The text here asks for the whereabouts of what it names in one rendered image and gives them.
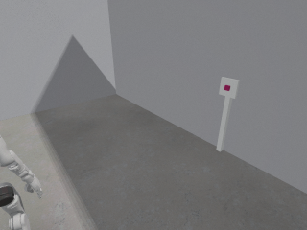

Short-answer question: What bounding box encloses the panel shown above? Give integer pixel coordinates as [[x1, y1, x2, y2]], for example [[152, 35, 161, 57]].
[[216, 77, 240, 152]]

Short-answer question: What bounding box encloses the robot right shin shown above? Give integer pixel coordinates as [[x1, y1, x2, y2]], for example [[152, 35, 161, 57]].
[[19, 213, 31, 230]]

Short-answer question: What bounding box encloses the robot right hand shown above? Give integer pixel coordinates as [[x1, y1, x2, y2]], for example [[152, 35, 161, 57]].
[[24, 177, 43, 199]]

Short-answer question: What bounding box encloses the right robot forearm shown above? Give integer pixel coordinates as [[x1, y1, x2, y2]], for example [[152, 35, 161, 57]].
[[7, 150, 35, 184]]

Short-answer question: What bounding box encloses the robot right thigh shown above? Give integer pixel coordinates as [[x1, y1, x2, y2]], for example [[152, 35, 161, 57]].
[[0, 182, 25, 230]]

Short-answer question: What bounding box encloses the robot right upper arm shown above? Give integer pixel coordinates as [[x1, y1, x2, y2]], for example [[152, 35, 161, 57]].
[[0, 135, 15, 167]]

